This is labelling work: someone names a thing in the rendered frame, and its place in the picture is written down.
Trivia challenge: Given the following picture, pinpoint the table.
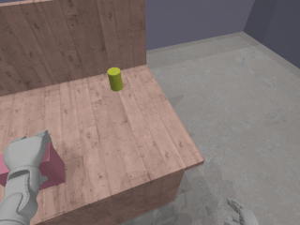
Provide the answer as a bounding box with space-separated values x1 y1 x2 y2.
0 0 204 225

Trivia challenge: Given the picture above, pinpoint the robot right hand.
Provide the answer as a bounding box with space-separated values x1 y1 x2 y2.
224 198 260 225

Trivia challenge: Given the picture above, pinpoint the robot left hand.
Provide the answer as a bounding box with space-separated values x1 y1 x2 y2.
4 129 53 186

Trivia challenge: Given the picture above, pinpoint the sponge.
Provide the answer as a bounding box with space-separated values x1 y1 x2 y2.
0 142 66 190

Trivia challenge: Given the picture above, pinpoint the left robot forearm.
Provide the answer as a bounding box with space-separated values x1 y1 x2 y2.
0 166 40 225

